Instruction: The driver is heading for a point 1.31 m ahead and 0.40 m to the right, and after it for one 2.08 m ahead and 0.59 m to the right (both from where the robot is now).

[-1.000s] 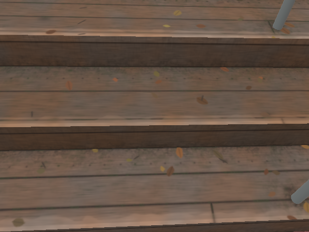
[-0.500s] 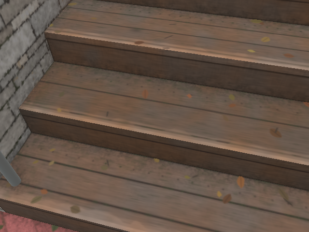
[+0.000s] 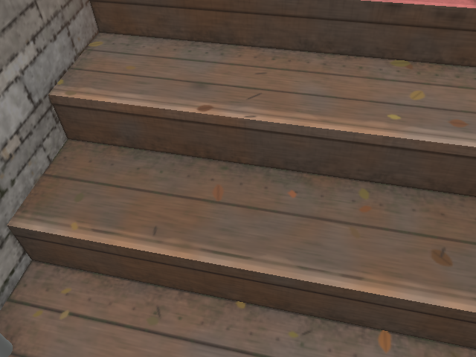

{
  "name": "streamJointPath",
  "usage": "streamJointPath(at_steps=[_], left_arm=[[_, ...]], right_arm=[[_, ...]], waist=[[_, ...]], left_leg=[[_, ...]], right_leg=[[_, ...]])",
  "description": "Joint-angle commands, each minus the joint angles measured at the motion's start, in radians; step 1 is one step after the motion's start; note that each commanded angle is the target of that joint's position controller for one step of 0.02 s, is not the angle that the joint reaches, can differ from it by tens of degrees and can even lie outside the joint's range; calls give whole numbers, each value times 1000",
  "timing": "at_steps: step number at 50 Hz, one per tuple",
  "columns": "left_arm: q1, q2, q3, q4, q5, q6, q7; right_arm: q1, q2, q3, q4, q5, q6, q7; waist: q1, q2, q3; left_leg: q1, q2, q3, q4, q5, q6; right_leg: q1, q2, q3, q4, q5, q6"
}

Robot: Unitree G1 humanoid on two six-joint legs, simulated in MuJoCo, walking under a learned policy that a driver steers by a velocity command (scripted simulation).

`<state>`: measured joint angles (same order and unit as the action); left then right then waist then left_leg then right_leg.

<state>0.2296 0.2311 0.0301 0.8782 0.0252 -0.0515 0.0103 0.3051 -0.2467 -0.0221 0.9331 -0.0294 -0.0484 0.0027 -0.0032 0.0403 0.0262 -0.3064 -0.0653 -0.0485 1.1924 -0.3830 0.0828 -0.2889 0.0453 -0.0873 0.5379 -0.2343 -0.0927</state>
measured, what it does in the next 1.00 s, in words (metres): climbs: left foot 0.17 m higher, then right foot 0.17 m higher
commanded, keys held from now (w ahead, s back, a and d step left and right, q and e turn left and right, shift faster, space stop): w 0.42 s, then w+e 0.58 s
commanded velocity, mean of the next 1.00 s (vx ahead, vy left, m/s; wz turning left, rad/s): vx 0.49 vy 0.00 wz -0.21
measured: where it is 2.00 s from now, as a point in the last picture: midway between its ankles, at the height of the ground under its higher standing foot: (307, 89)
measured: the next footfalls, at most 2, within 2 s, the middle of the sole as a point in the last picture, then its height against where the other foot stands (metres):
left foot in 0.40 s outside the picture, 0.17 m higher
right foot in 1.00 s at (302, 233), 0.17 m higher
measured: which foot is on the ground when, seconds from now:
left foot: up 0.00-0.38, down 0.40-1.00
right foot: down 0.00-0.44, up 0.46-0.98, down 1.00-1.00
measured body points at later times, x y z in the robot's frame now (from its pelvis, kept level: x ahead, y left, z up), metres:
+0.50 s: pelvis +0.27 +0.05 +0.07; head +0.30 +0.03 +0.52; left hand +0.24 +0.29 -0.07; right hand +0.47 -0.15 -0.03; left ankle +0.37 +0.10 -0.56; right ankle +0.10 -0.09 -0.53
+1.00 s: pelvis +0.56 +0.02 +0.19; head +0.56 +0.03 +0.64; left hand +0.84 +0.15 +0.11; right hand +0.41 -0.14 +0.04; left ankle +0.37 +0.10 -0.54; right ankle +0.66 -0.10 -0.39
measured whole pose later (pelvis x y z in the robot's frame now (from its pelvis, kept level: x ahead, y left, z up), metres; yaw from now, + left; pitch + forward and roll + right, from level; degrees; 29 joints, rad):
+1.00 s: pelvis +0.56 +0.02 +0.19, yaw -14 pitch +7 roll -5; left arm -0.07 0.17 -0.02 0.76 -0.01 0.04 -0.10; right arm 0.55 -0.14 0.07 1.16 -0.07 -0.12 0.12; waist 0.00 0.07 -0.14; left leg 0.06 0.10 0.31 0.28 -0.26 0.04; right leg -1.06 0.07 -0.15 1.39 -0.32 -0.17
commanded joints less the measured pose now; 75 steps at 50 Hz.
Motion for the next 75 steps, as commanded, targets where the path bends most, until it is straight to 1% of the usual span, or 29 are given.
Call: streamJointPath(at_steps=[1,14,17,20,21,22,23,24,25,28,32,42,45,47,50,51,52,53,54,55,59,62,65,68,71,72,73,74,75], left_arm=[[101,76,18,26,-3,8,-11],[380,40,-34,259,-21,-39,28],[323,15,-48,218,-53,-11,45],[285,254,22,164,-44,-44,16],[283,240,37,141,-62,-60,0],[289,136,24,91,-69,-75,-36],[240,107,44,83,-9,-81,-62],[217,15,38,22,18,-63,-53],[161,37,37,73,-17,-38,-116],[196,-72,-13,14,-8,-33,-114],[152,-34,-6,10,-21,-12,-123],[-375,-5,-45,-145,-28,12,-73],[-485,-43,-54,-183,-26,65,-77],[-410,-5,-39,-225,-45,86,-110],[-157,49,-8,-160,-37,88,-106],[136,112,18,-47,-48,83,-75],[420,163,42,56,-13,75,-47],[479,150,33,67,49,83,-70],[413,147,45,90,60,50,-50],[329,92,26,110,41,22,-53],[25,-111,-60,184,24,-22,-90],[47,-35,-52,152,60,-80,-60],[328,-5,-53,274,114,-70,-52],[173,75,-28,136,9,-67,-106],[133,173,9,56,-45,-108,-103],[145,153,22,57,-26,-113,-109],[284,-17,-11,42,32,-115,-120],[237,-3,10,91,9,-87,-130],[129,-35,9,73,6,-74,-126]], right_arm=[[-16,-70,-15,-87,-28,-12,18],[-561,133,105,-510,-4,20,-20],[-449,141,123,-479,18,37,-1],[-23,32,50,-347,15,42,-5],[57,-14,25,-292,-1,30,-6],[142,-119,-17,-226,-19,30,-15],[108,-196,-53,-203,-8,50,-22],[-53,-162,-51,-188,16,42,-9],[51,-63,-4,-112,-47,20,42],[-134,127,44,34,-84,-14,108],[-207,128,59,19,-64,-57,77],[367,57,91,224,-151,-48,90],[328,31,96,209,-104,-37,114],[212,-103,64,168,-45,-80,115],[179,-277,16,176,-3,-98,114],[194,-220,25,166,-101,-96,136],[158,-165,29,135,-132,-88,157],[95,-129,2,120,-36,-56,175],[50,-24,17,94,3,-48,158],[-7,21,28,65,-38,-61,129],[-96,51,62,-58,-54,-12,74],[-214,-3,60,-135,8,-14,28],[-473,4,88,-261,-30,-19,18],[-667,42,112,-351,-26,16,21],[-365,-61,51,-251,-10,15,40],[-177,-143,12,-202,-21,-2,23],[51,-207,-6,-149,-5,-16,15],[220,-242,-12,-113,-36,-2,12],[212,-232,-8,-52,-27,-32,2]], waist=[[-7,-102,95],[31,-54,119],[13,-17,-34],[-196,-270,-427],[-213,-244,-488],[-199,60,-484],[-180,166,-529],[-59,36,-374],[-161,-73,129],[76,-179,-54],[164,-38,-89],[-49,26,-30],[-17,62,-40],[119,121,-101],[216,175,-69],[233,104,-268],[279,-49,-440],[268,-155,-444],[223,-120,-207],[168,-134,-140],[-79,21,-68],[-49,-132,-115],[41,16,-86],[3,-81,-79],[-120,-164,-198],[-150,-121,-285],[-148,241,-612],[-219,333,-528],[-198,267,-212]], left_leg=[[-493,74,14,424,53,1],[-1142,166,163,673,-159,12],[-444,96,304,115,-22,16],[-12,-46,232,-92,-39,65],[161,3,64,-173,-49,111],[330,287,-489,-491,-83,227],[274,399,-945,-876,-197,243],[98,438,-847,-902,-357,198],[-164,367,-714,-871,-304,188],[-145,323,-256,-777,123,90],[-270,188,155,-876,227,-8],[365,339,108,-970,454,29],[286,355,226,-1045,765,23],[-60,312,313,-997,1802,21],[202,403,280,-690,2068,55],[-94,397,229,-393,2055,0],[-384,275,160,-37,1221,-58],[-465,16,-1,494,340,-37],[-679,22,-164,749,416,35],[-750,24,-173,855,407,60],[-938,73,-98,901,269,146],[-749,96,17,890,70,70],[-1078,133,-54,719,-39,81],[-387,154,110,243,-178,-24],[-222,-5,201,19,35,-40],[-19,25,37,-157,143,12],[482,287,-572,-376,207,278],[389,441,-1072,-707,-204,303],[205,391,-984,-783,-588,204]], right_leg=[[157,-306,481,-405,-422,-156],[219,-252,218,-511,35,-99],[86,-177,56,-586,805,-133],[390,-320,60,-24,1810,-105],[257,-273,64,214,1641,-76],[-87,-101,89,602,967,-17],[-178,60,206,1113,158,3],[-301,3,306,1360,152,8],[-636,73,506,1567,369,-68],[-771,9,483,1573,434,-217],[-759,-65,276,1462,394,-180],[-1365,-53,177,1396,291,-168],[-1160,-94,-12,1197,108,-123],[-554,29,-176,1060,94,-118],[-343,169,-170,495,-157,-58],[113,121,85,595,143,-166],[473,12,430,375,315,-274],[335,-162,846,-6,121,-360],[151,-173,887,-66,-156,-293],[23,-160,828,-53,-193,-298],[-206,-68,438,-79,28,-175],[-390,-17,341,-181,54,-126],[-69,-115,509,-141,-73,-102],[-602,-143,508,-438,-102,-155],[-152,-185,419,-223,1035,-134],[-92,-117,385,43,1146,-66],[-479,38,379,427,635,-23],[-643,123,452,976,65,-4],[-881,87,436,1253,178,-29]])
